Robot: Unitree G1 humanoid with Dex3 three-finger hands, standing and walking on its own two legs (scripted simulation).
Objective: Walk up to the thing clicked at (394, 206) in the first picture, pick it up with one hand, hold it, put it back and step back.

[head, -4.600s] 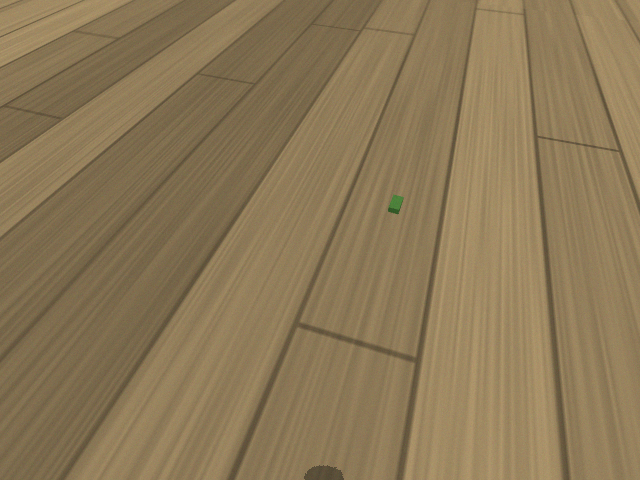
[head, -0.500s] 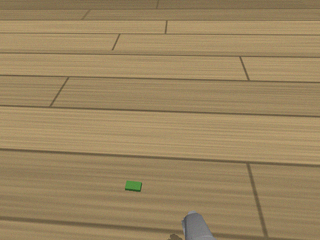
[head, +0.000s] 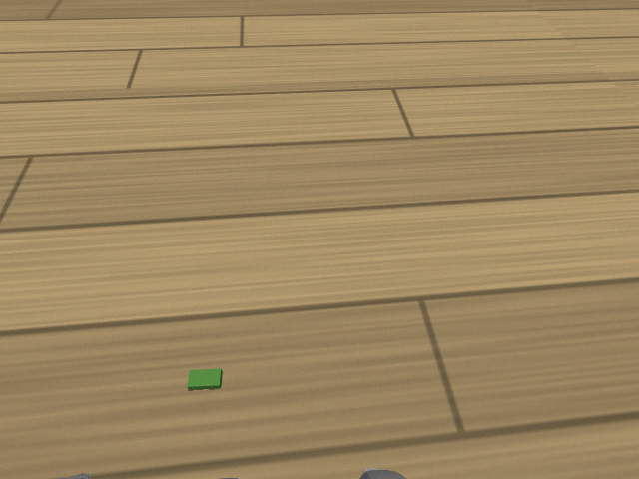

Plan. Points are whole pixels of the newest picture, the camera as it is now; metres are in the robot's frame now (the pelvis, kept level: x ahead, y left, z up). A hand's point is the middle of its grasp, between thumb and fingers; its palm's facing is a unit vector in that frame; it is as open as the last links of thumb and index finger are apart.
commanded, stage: walk up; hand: left
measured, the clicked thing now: (205, 379) +0.48 +0.30 -0.73
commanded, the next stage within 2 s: none
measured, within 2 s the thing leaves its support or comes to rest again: neither
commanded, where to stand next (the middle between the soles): +0.10 +0.03 m, yaw +3 degrees
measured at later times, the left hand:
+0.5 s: hand out of the picture +0.10 +0.29 -0.14, palm faces -0.03 -0.89 -0.46, open 7.4 cm
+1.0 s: hand out of the picture +0.04 +0.28 -0.13, palm faces +0.03 -0.94 -0.35, open 7.4 cm
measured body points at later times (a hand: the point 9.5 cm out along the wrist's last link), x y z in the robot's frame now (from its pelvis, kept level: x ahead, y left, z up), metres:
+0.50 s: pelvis -0.01 +0.01 +0.00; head +0.05 -0.01 +0.44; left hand +0.10 +0.33 -0.11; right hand +0.12 -0.31 -0.13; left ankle +0.02 +0.16 -0.69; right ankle +0.03 -0.13 -0.71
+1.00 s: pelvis -0.01 +0.03 +0.02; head +0.00 +0.02 +0.47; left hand +0.04 +0.33 -0.10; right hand +0.08 -0.26 -0.11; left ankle +0.01 +0.16 -0.71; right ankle +0.01 -0.11 -0.71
